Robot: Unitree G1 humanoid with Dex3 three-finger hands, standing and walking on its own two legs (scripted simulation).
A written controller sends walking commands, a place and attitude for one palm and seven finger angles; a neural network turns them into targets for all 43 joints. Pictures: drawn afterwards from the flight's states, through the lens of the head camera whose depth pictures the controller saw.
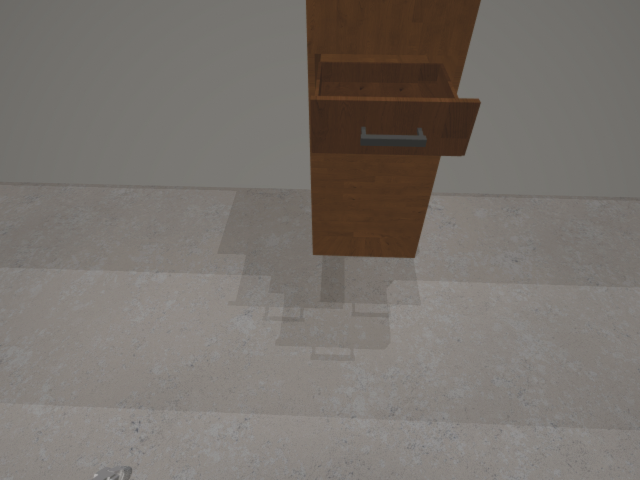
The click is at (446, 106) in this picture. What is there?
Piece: drawer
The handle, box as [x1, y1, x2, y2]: [360, 127, 426, 146]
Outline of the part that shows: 361,127 360,145 425,146 426,138 422,134 421,128 417,128 416,135 374,135 366,134 365,127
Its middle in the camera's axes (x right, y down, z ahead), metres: +0.17 -0.24 +0.91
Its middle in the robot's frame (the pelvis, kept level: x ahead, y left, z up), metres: +0.85 -0.13 -0.01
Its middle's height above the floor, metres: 0.77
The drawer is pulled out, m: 0.27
